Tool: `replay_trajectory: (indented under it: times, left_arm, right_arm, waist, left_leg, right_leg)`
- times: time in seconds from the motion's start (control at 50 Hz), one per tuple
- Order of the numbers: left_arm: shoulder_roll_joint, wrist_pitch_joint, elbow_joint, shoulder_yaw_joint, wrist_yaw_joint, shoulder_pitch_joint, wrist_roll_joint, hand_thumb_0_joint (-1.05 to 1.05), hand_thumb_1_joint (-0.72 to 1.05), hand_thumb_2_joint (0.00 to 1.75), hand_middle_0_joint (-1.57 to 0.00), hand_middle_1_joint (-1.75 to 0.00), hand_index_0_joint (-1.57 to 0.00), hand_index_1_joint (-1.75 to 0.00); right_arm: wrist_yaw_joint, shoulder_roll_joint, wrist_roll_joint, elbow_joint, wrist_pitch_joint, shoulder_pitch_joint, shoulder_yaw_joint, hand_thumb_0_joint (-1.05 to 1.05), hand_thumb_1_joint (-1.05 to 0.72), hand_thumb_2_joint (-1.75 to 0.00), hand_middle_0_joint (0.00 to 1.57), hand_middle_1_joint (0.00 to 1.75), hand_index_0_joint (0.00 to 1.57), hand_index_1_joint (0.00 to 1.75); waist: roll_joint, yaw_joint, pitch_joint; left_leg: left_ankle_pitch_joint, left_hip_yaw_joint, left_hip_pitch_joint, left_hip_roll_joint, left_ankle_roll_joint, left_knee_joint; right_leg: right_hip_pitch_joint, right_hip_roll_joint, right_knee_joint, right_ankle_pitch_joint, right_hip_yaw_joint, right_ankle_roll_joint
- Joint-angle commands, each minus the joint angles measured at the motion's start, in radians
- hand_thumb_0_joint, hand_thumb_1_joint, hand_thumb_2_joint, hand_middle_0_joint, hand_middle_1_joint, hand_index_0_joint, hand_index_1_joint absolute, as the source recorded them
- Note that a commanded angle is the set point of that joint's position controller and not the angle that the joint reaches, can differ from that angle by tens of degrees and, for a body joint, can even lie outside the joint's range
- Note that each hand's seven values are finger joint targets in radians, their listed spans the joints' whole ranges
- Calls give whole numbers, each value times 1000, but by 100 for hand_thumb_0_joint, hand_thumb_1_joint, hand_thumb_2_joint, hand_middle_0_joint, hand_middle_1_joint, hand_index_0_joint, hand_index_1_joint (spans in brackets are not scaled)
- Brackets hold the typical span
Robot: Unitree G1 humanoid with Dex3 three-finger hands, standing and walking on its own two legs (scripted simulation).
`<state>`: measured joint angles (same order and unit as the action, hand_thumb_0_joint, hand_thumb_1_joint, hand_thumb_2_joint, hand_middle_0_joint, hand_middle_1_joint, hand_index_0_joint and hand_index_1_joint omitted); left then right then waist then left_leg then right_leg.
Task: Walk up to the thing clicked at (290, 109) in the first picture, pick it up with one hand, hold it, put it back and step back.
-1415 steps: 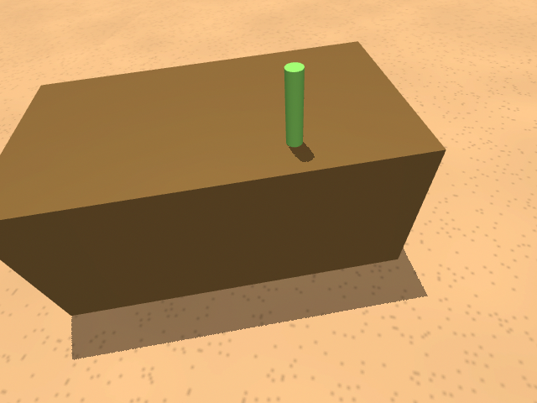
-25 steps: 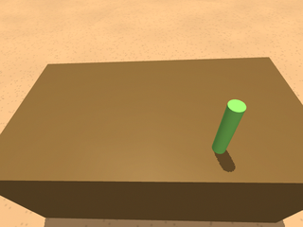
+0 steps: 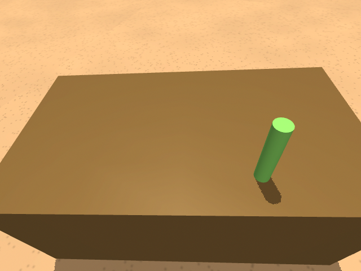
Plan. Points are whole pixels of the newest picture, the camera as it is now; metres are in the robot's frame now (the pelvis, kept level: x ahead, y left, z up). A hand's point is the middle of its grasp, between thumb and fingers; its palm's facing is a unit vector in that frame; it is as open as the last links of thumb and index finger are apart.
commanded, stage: stand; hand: right
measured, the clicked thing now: (271, 153) +0.44 -0.22 -0.06
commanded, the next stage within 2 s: step back in 0.18 s
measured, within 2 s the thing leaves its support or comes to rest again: neither
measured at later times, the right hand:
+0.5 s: hand out of the picture +0.07 -0.31 -0.18, palm faces -0.01 +0.93 -0.36, open 7.4 cm
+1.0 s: hand out of the picture -0.05 -0.26 -0.16, palm faces -0.15 +0.90 -0.41, open 7.4 cm
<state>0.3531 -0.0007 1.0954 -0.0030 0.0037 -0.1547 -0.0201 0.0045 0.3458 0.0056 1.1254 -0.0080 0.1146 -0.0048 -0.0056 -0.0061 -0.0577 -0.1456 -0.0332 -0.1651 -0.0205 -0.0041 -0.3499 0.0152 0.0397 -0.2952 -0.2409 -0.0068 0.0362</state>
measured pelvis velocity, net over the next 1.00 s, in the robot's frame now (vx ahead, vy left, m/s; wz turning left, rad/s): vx -0.17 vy -0.01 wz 0.10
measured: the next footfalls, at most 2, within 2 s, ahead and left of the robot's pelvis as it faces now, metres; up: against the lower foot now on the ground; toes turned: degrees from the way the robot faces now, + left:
left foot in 0.86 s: -0.13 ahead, +0.10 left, +0.00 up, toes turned +5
right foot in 1.30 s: -0.26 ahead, -0.15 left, +0.00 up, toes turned +1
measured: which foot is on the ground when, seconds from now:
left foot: down 0.00-0.44, up 0.46-0.84, down 0.86-1.00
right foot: down 0.00-0.88, up 0.90-1.00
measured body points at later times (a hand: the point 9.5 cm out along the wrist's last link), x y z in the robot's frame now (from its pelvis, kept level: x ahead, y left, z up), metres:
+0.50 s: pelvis -0.06 -0.04 -0.03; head +0.00 -0.06 +0.42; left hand +0.02 +0.29 -0.13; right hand +0.07 -0.36 -0.16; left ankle +0.01 +0.11 -0.73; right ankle -0.06 -0.15 -0.75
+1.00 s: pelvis -0.17 -0.01 -0.02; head -0.12 +0.02 +0.42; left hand -0.10 +0.32 -0.15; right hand -0.05 -0.31 -0.13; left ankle -0.17 +0.10 -0.75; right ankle -0.15 -0.15 -0.68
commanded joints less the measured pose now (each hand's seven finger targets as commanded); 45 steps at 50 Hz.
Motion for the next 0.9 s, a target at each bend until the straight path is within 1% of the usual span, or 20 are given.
replay_trajectory:
  times: [0.0, 0.14, 0.16, 0.2, 0.24, 0.28, 0.32, 0.38, 0.4, 0.42, 0.44, 0.46, 0.5, 0.52, 0.64, 0.74, 0.82, 0.84, 0.86, 0.88]
  left_arm:
    - [206, 24, -53, 44, -15, 15, 6, 0, 90, 90, -20, -30, -20, -30]
    - [210, 27, -55, 47, -13, 19, 5, 0, 90, 90, -20, -30, -20, -30]
    - [274, 14, -71, 85, -21, 39, 24, 0, 90, 90, -20, -30, -20, -30]
    - [236, 5, -103, 82, -27, 26, 31, 0, 90, 90, -20, -30, -20, -30]
    - [208, -10, -123, 83, -29, -2, 33, 0, 90, 90, -20, -30, -20, -30]
    - [202, -29, -146, 88, -25, -13, 24, 0, 90, 90, -20, -30, -20, -30]
    - [196, -39, -157, 95, -20, -46, 22, 0, 90, 90, -20, -30, -20, -30]
    - [183, -29, -145, 102, -19, -119, 14, 0, 90, 90, -20, -30, -20, -30]
    - [223, -21, -152, 112, -22, -102, -1, 0, 90, 90, -20, -30, -20, -30]
    - [305, -10, -182, 134, -25, -67, -18, 0, 90, 90, -20, -30, -20, -30]
    - [378, -6, -217, 145, -22, -6, -19, 0, 90, 90, -20, -30, -20, -30]
    - [400, 0, -246, 146, -25, 36, -29, 0, 90, 90, -20, -30, -20, -30]
    - [297, 2, -275, 130, -27, 150, -14, 0, 90, 90, -20, -30, -20, -30]
    - [288, 1, -290, 131, -28, 163, -20, 0, 90, 90, -20, -30, -20, -30]
    - [255, -3, -294, 130, -49, -35, -9, 0, 90, 90, -20, -30, -20, -30]
    - [291, -12, -333, 149, -53, -51, -2, 0, 90, 90, -20, -30, -20, -30]
    - [312, -21, -370, 141, -39, 65, 9, 0, 90, 90, -20, -30, -20, -30]
    - [279, -27, -376, 130, -38, 60, 8, 0, 90, 90, -20, -30, -20, -30]
    - [227, -28, -384, 121, -37, 44, 15, 0, 90, 90, -20, -30, -20, -30]
    - [246, -30, -380, 132, -52, 121, 15, 0, 90, 90, -20, -30, -20, -30]
  right_arm:
    - [-11, 221, 2, -53, -22, -40, -43, 0, -90, -90, 20, 30, 20, 30]
    - [-9, 214, 3, -56, -23, -36, -41, 0, -90, -90, 20, 30, 20, 30]
    - [-5, 276, -7, -72, -6, -67, -64, 0, -90, -90, 20, 30, 20, 30]
    - [-7, 277, -20, -94, 4, -27, -73, 0, -90, -90, 20, 30, 20, 30]
    - [-8, 307, -21, -125, 15, -24, -93, 0, -90, -90, 20, 30, 20, 30]
    - [-15, 318, -12, -163, 25, -53, -104, 0, -90, -90, 20, 30, 20, 30]
    - [-21, 311, 3, -198, 33, -70, -109, 0, -90, -90, 20, 30, 20, 30]
    - [-16, 279, 1, -242, 55, -143, -99, 0, -90, -90, 20, 30, 20, 30]
    - [-12, 243, -10, -253, 62, -147, -89, 0, -90, -90, 20, 30, 20, 30]
    - [-10, 190, -22, -269, 64, -108, -74, 0, -90, -90, 20, 30, 20, 30]
    - [-17, 193, -13, -262, 73, -89, -77, 0, -90, -90, 20, 30, 20, 30]
    - [-24, 225, -6, -255, 78, -57, -90, 0, -90, -90, 20, 30, 20, 30]
    - [-21, 254, -22, -225, 74, 27, -102, 0, -90, -90, 20, 30, 20, 30]
    - [-22, 262, -24, -224, 71, 49, -101, 0, -90, -90, 20, 30, 20, 30]
    - [-31, 242, 1, -277, 56, -22, -70, 0, -90, -90, 20, 30, 20, 30]
    - [-27, 244, 12, -287, 48, 23, -77, 0, -90, -90, 20, 30, 20, 30]
    - [-8, 244, 19, -235, 48, 163, -96, 0, -90, -90, 20, 30, 20, 30]
    - [-5, 265, 33, -244, 48, 158, -107, 0, -90, -90, 20, 30, 20, 30]
    - [-3, 334, 45, -263, 44, 139, -121, 0, -90, -90, 20, 30, 20, 30]
    - [3, 427, 28, -281, 47, 88, -137, 0, -90, -90, 20, 30, 20, 30]
  waist:
    - [4, 6, 51]
    - [4, 3, 69]
    - [13, 4, -11]
    - [55, -7, 83]
    - [132, -5, 158]
    - [199, 0, 174]
    - [210, 11, 162]
    - [153, 70, 130]
    - [34, 65, 77]
    - [-160, 42, 43]
    - [-190, 36, 21]
    - [-211, 28, 25]
    - [-105, -40, 25]
    - [-128, -43, 38]
    - [-132, 83, 106]
    - [-189, 71, 178]
    - [-154, -24, 179]
    - [-91, -39, 141]
    - [150, -35, 136]
    - [310, -74, 95]
  left_leg:
    - [129, 111, 76, -114, 28, 46]
    - [160, 106, 80, -111, 27, 39]
    - [404, 134, 35, -117, 57, -48]
    - [562, 141, 56, -159, 113, -73]
    - [585, 210, 74, -224, 181, -57]
    - [483, 248, 24, -283, 250, -40]
    - [380, 257, -39, -305, 274, -53]
    - [237, 179, -118, -204, 179, -211]
    - [88, 134, -163, -101, 116, -306]
    - [-164, 98, -290, 47, 52, -446]
    - [-463, 160, -302, 134, 29, -648]
    - [-494, 223, -279, 106, 39, -802]
    - [-360, 258, -311, 117, 20, -882]
    - [-332, 225, -325, 124, 10, -903]
    - [-376, 192, -428, 95, -18, -710]
    - [-377, 113, -319, 37, -3, -475]
    - [-170, 17, -37, 47, 34, -226]
    - [-96, 97, -3, -7, 64, -142]
    - [57, 391, 24, -219, 142, -42]
    - [145, 541, -130, -354, 276, 50]
  right_leg:
    - [93, 102, 59, 101, 55, -46]
    - [82, 105, 55, 141, 55, -47]
    - [150, 71, -65, 316, 35, -51]
    - [123, 32, -191, 309, -4, -54]
    - [140, -21, -326, 177, -22, -63]
    - [187, -52, -482, -199, -5, -76]
    - [222, -41, -564, -306, 33, -88]
    - [169, -26, -264, -51, 15, -66]
    - [193, 34, -114, 76, 90, -72]
    - [172, 210, -8, 211, 328, -108]
    - [294, 346, 28, 255, 439, -237]
    - [359, 397, 8, 308, 508, -327]
    - [285, 242, -68, 374, 278, -251]
    - [243, 212, -103, 415, 220, -236]
    - [-73, 243, -217, 597, 219, -259]
    - [-87, 287, -252, 667, 230, -273]
    - [194, 232, -289, 375, 151, -196]
    - [312, 187, -333, 223, 138, -145]
    - [446, 26, -516, -38, 65, -85]
    - [448, -141, -752, -458, 64, -55]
